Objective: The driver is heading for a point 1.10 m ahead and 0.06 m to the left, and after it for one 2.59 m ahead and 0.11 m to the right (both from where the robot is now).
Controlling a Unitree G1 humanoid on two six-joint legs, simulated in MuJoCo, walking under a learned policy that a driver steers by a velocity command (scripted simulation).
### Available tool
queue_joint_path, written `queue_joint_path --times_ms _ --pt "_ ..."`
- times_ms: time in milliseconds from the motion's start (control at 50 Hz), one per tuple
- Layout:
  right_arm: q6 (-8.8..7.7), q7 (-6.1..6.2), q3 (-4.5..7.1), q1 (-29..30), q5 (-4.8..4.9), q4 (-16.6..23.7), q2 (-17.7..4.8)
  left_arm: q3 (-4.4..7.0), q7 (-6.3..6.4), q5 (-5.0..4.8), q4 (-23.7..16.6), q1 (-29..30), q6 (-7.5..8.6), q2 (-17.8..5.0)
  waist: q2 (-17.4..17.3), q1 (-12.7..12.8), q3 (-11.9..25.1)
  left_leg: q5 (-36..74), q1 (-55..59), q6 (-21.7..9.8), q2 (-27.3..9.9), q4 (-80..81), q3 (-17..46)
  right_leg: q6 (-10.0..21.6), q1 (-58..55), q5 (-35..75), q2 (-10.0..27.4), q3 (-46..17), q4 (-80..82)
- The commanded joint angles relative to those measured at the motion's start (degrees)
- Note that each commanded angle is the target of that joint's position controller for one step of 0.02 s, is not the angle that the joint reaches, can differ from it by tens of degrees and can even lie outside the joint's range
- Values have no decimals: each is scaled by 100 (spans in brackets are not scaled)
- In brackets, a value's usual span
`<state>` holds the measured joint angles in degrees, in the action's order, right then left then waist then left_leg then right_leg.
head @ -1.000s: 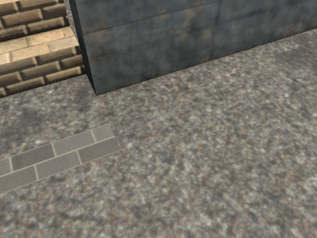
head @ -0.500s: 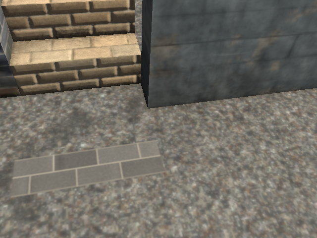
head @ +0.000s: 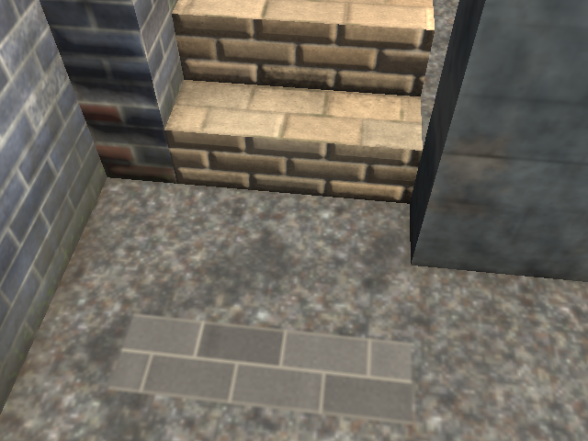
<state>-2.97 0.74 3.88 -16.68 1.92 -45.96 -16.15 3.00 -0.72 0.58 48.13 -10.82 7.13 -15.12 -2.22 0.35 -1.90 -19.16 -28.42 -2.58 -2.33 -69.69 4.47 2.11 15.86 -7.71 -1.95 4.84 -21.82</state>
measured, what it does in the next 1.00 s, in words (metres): walks ahead: left foot, then right foot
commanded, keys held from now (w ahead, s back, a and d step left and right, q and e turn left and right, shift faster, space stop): w+q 0.36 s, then w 0.42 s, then w+e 0.22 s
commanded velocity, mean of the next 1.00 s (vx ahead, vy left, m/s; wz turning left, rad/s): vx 0.50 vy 0.00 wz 0.30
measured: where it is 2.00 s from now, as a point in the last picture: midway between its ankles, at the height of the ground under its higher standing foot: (256, 275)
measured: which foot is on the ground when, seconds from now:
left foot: up 0.00-0.34, down 0.36-0.94, up 0.96-1.00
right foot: down 0.00-0.38, up 0.40-0.90, down 0.92-1.00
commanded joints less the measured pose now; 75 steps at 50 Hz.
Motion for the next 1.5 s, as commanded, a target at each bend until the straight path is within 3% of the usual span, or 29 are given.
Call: queue_joint_path --times_ms 20,160,300,360,380,400,420,440,480,600,760,860,880,900,920,940,960,980,1040,1100,1180,1200,1220,1260,1340,1380,1400,1440,1500 --pt "57 -26 40 -212 5 452 -112 146 -11 -37 -166 -5 123 -569 608 -83 184 317 -863 24 -608 133 220 1001 -655 400 1689 -1353 1410" --pt "-22 -205 -36 871 -49 978 -109 246 43 -46 -45 -219 8 -960 439 205 -38 1998 -1211 90 -568 2094 -133 868 -1053 1194 1590 -61 1417" --pt "-2 -427 -6 1605 -47 1570 -290 329 125 -222 104 -600 -256 -1345 634 313 -176 1144 -925 -222 -152 3297 -812 499 -2052 2085 1904 418 644" --pt "43 -308 473 -613 -75 1031 -1150 286 177 -38 -65 -529 -379 -1347 592 -848 1046 1155 2457 -699 646 3521 -1024 5 -853 3830 1387 882 -2404" --pt "117 -163 625 -1075 -85 932 -1811 64 113 179 -306 -775 -283 -664 -928 -689 1413 1104 4240 -1269 -811 3862 1364 -306 1358 -231 813 856 -4559" --pt "21 -200 511 -940 -98 1174 -1811 -67 21 -26 -472 -1006 -22 -437 -1398 -370 2540 117 5079 -2207 -1931 5094 4424 -355 2580 -2791 81 -531 -5862" --pt "-63 -287 332 -953 -121 1082 -1183 92 -23 -295 -513 -376 82 -1036 -556 -678 2123 220 4823 -1835 -1754 5340 3855 -263 3036 -2336 387 -1022 -6051" --pt "-104 -301 272 -813 -126 1041 -1044 44 -41 -326 -581 -143 123 -975 -368 -553 1402 696 4113 -1691 -1632 5285 3012 -170 3208 -1940 560 -850 -5798" --pt "-126 -257 127 37 -192 1178 -712 52 50 -79 -485 -139 71 -956 102 -116 793 1800 2576 -1353 -1147 5302 1741 -145 2497 -1163 1050 -830 -4991" --pt "-184 -65 14 -212 -204 849 -757 -2 -24 33 -601 119 -144 -677 -71 -26 271 2225 1865 -1250 -744 6010 733 -422 2444 218 1056 -711 -3692" --pt "-179 36 2 -957 -171 223 -904 -66 -216 -89 -1159 1526 -76 -547 -253 -527 -311 1625 2623 -914 -872 6034 473 -313 2437 1606 553 -600 -1111" --pt "-101 29 17 -737 -216 54 -989 -43 -400 -91 -1374 1398 -73 -676 -367 -294 -190 3266 3348 -713 -1217 5360 216 169 2183 592 307 -463 -897" --pt "-233 -17 -5 -777 -457 -5 -781 -132 -380 345 -1170 1147 -250 -470 -663 -271 -106 4043 3357 -480 -840 5314 -159 363 1531 386 155 -169 -605" --pt "-266 -23 -7 -840 -491 -58 -796 -58 -309 371 -1051 680 -295 -642 -704 -122 166 5001 3290 -379 -776 4643 -241 520 748 31 -141 -22 -687" --pt "-237 2 14 -806 -511 -66 -884 36 -208 354 -770 -306 -258 -873 -576 410 659 5304 2999 -286 -610 3396 -501 717 -388 -132 -196 -76 -601" --pt "-203 39 -55 -858 -507 115 -708 136 -121 370 -610 -1343 -237 -1246 -14 767 1528 3694 2021 -218 -505 1696 -748 932 -1893 -662 838 -1259 -736" --pt "-230 -48 -135 -1339 -285 374 -299 376 -94 338 -611 -1474 -254 -2072 2225 329 2066 -23 -329 76 657 -474 -899 1883 -3450 -1119 2332 -4618 50" --pt "-255 -20 -75 -886 -408 223 -712 334 -108 101 -678 -1013 -296 -1634 1548 307 1849 -432 -876 -32 465 -776 -38 1665 -3236 -815 2121 -5209 701" --pt "-228 -43 -137 11 -430 368 -674 191 -80 49 -706 -626 -252 -991 294 69 751 186 -465 2 -45 -194 -14 1391 -1560 1778 1475 -2874 394" --pt "-67 -57 -173 20 -550 418 -490 143 -72 6 -497 -738 -175 -970 421 -129 538 135 -20 210 -76 752 -150 1210 -925 2608 1131 -2318 552" --pt "-76 -133 -339 819 -432 691 -114 190 -55 -24 -282 -899 -187 -1077 737 94 75 847 116 540 53 2500 -534 1167 -384 1459 686 -2041 1051" --pt "-150 -91 -374 1178 -400 759 -33 194 -37 -56 -273 -887 -191 -1057 674 212 -55 1138 308 606 113 2976 -574 1082 -226 1574 607 -2030 1106" --pt "-110 186 -216 1009 -176 699 -500 260 -187 -62 -142 -798 -386 -1211 1191 131 -61 865 829 603 317 3403 -770 1095 -122 2769 -68 -1292 506" --pt "-199 180 -356 1431 -278 832 -148 224 -6 -32 4 -1195 -331 -1085 757 289 258 1510 911 552 519 3590 -676 694 -378 4092 405 -1859 242" --pt "-239 305 -268 618 -373 543 -594 237 92 -48 -272 -442 -397 -1067 654 -304 895 1580 2013 250 187 4489 -116 439 -341 2754 350 -2455 -745" --pt "-291 361 -143 -53 -533 448 -1103 24 107 -149 -376 -765 -327 -314 -570 -412 1430 1874 3521 -231 -1744 4912 1423 229 564 -746 -280 -1773 -2478" --pt "-148 316 -63 169 -477 482 -1317 31 190 -125 -433 -1310 -460 -481 -1425 -106 1426 2187 3448 -1090 -2567 5333 2816 178 1336 -3027 -699 -1100 -3071" --pt "-136 205 -129 300 -394 469 -529 136 147 169 -222 -917 -594 -992 -435 -112 930 1319 2910 -1184 -2092 5538 2111 187 1444 -2317 -98 -1093 -3725" --pt "-228 192 -144 509 -391 335 -397 56 0 232 -262 -554 -670 -599 -442 -54 380 1948 2373 -892 -1352 5839 680 -11 1396 -1537 140 -809 -3564"
Keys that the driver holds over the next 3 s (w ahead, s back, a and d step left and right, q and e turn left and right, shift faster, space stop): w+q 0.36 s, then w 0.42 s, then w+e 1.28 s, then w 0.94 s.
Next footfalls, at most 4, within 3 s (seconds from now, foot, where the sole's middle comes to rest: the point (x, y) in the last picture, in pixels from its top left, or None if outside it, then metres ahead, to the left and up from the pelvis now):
0.36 left None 0.35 0.19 -0.78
0.92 right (273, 332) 0.73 0.09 -0.78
1.36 left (206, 278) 0.89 0.28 -0.78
1.76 right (302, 266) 0.93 0.02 -0.78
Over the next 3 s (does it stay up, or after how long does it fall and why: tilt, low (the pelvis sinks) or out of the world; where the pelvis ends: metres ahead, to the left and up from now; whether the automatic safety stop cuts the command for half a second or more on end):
stays up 0.97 0.10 0.01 its command is cut before an obstacle after 1.2 s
